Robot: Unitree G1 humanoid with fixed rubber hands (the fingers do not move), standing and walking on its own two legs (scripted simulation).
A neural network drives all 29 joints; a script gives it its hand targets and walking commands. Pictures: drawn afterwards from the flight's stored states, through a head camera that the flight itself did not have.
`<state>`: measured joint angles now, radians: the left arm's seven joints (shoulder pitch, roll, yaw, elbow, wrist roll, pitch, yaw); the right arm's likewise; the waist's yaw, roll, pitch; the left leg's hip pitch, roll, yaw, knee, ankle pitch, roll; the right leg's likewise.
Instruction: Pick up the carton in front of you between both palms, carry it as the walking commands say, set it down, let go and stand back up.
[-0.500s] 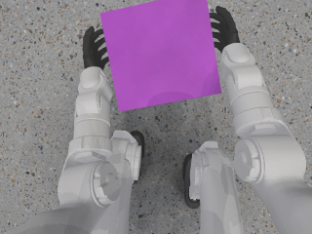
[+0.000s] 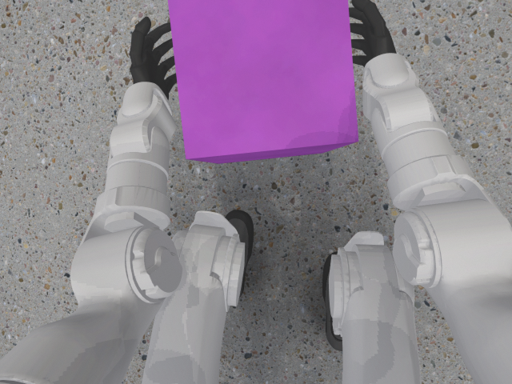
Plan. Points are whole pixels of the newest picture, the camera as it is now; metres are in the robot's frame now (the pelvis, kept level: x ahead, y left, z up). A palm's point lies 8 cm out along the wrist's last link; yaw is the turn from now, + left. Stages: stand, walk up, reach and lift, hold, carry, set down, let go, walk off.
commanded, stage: set down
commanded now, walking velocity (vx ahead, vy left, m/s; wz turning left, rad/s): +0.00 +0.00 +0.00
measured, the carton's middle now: (264, 92) +0.50 +0.07 -0.23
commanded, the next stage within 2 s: none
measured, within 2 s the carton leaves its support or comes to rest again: rests again in 0.84 s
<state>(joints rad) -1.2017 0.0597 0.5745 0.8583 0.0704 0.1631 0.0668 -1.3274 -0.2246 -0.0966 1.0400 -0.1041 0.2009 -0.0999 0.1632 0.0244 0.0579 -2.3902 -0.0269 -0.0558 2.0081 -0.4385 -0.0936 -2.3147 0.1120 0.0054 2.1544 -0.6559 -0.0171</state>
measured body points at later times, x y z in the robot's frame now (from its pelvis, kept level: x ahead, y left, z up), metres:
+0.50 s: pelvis -0.01 +0.00 -0.01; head +0.35 -0.02 +0.27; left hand +0.50 +0.22 -0.16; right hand +0.54 -0.08 -0.19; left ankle +0.14 +0.14 -0.35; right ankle +0.07 -0.10 -0.35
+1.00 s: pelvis -0.01 +0.01 -0.01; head +0.36 -0.02 +0.24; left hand +0.47 +0.26 -0.20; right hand +0.54 -0.12 -0.22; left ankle +0.14 +0.14 -0.35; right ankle +0.07 -0.10 -0.35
